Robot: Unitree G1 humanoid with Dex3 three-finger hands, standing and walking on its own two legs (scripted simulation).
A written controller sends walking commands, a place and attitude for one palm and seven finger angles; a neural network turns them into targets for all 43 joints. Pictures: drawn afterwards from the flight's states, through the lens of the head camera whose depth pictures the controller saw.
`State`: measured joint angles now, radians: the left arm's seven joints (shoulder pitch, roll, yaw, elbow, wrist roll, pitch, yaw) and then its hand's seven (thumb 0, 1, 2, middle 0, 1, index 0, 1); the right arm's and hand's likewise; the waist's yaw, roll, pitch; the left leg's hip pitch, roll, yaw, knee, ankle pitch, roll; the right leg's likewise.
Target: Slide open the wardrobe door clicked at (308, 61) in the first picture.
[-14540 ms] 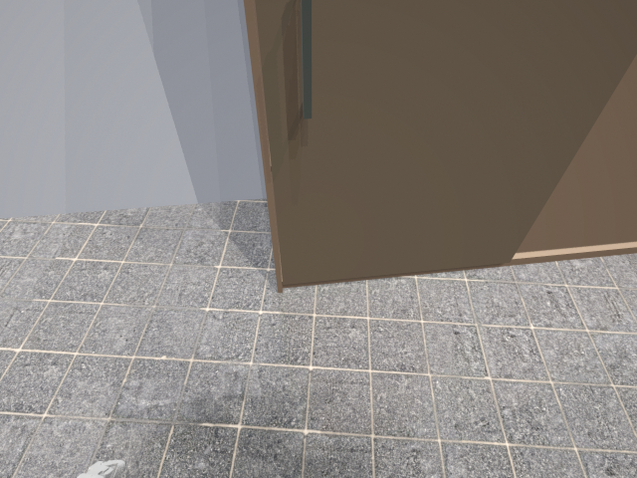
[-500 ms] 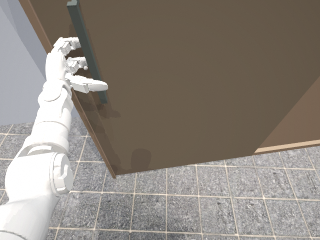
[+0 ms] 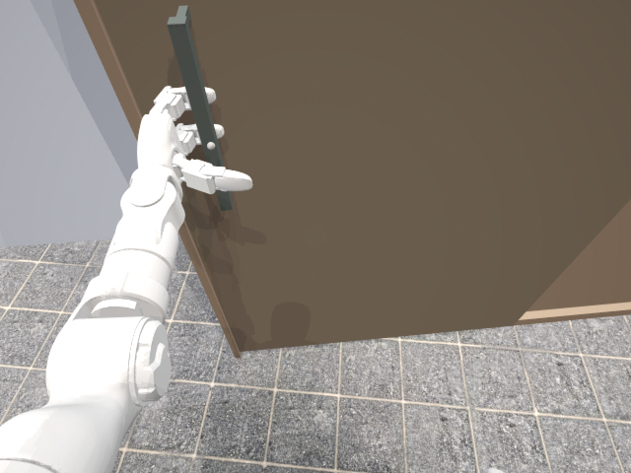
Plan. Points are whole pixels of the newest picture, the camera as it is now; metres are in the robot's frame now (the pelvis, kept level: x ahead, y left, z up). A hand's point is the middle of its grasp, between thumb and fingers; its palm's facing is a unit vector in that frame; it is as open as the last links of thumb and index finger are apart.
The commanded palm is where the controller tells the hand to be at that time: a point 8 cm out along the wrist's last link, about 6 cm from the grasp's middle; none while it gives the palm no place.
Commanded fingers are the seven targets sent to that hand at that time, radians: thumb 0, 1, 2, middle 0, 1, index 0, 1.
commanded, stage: slide the fingers in behind the handle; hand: left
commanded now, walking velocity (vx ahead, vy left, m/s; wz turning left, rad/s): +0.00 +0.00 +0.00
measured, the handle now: (208, 125) +0.53 +0.15 +0.16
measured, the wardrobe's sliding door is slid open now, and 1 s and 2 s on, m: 0.00 0.00 0.00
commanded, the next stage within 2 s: grip the handle and tug to test in 1.02 s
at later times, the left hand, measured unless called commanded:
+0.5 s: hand (223, 145) +0.48 +0.12 +0.17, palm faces +0.10 -1.00 +0.01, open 14.0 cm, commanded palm +0.45 +0.17 +0.16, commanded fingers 0.00 -0.50 0.30 -0.30 -1.20 -0.30 -1.20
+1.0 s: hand (225, 142) +0.48 +0.12 +0.17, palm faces +0.10 -1.00 +0.00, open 14.0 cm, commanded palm +0.45 +0.16 +0.16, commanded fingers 0.00 -0.50 0.30 -0.30 -1.20 -0.30 -1.20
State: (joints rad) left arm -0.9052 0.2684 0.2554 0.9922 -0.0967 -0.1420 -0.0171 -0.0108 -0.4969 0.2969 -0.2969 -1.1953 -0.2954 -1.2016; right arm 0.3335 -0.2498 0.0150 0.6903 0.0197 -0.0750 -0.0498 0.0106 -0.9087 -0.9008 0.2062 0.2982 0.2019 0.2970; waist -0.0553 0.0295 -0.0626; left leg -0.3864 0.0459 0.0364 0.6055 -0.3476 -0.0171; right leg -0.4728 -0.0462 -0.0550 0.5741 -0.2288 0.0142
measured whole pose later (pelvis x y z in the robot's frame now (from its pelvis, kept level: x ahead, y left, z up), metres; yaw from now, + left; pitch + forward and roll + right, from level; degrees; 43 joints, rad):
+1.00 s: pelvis -0.01 +0.00 +0.00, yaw +0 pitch +8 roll +0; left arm -0.98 0.27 0.25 1.08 -0.09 -0.18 0.04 -0.01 -0.50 0.30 -0.30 -1.20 -0.29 -1.20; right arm 0.36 -0.25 0.01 0.73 0.01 -0.10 -0.05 0.01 -0.91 -0.90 0.21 0.30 0.20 0.30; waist -0.08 0.03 -0.05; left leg -0.42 0.05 0.04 0.61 -0.33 -0.02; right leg -0.50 -0.05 -0.05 0.58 -0.21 0.01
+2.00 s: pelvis +0.00 +0.00 +0.00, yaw +0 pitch +7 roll +0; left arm -0.91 0.24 0.24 0.98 -0.09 -0.13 0.04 0.01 0.75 0.83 -0.38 -1.37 -0.37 -1.35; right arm 0.34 -0.25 0.01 0.72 0.01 -0.08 -0.05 0.01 -0.91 -0.90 0.21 0.30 0.20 0.30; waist -0.05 0.03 -0.06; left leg -0.36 0.05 0.04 0.58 -0.34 -0.02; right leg -0.46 -0.04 -0.05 0.56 -0.23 0.01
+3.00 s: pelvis +0.02 +0.00 +0.00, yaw +2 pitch +7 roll -1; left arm -0.87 0.14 0.14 0.81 -0.10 0.00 0.14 0.02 0.76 0.84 -0.36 -1.39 -0.37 -1.39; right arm 0.27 -0.22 0.00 0.71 0.01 -0.07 -0.05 0.01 -0.91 -0.90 0.21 0.30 0.20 0.30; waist 0.00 0.03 -0.06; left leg -0.33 0.04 0.00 0.57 -0.35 -0.02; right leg -0.40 -0.05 -0.09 0.54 -0.25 0.02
